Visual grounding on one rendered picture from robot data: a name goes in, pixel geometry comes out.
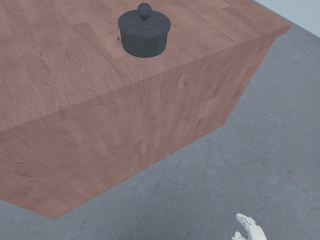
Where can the lid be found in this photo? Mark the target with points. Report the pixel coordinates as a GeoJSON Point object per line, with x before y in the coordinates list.
{"type": "Point", "coordinates": [154, 27]}

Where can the pot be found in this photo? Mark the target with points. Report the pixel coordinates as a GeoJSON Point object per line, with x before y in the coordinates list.
{"type": "Point", "coordinates": [143, 48]}

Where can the knob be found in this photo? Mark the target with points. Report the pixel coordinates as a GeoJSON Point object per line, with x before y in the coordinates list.
{"type": "Point", "coordinates": [144, 11]}

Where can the right robot hand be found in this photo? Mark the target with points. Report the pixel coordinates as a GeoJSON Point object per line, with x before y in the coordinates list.
{"type": "Point", "coordinates": [254, 232]}

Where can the table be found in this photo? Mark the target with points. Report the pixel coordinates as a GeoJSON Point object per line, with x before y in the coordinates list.
{"type": "Point", "coordinates": [79, 115]}

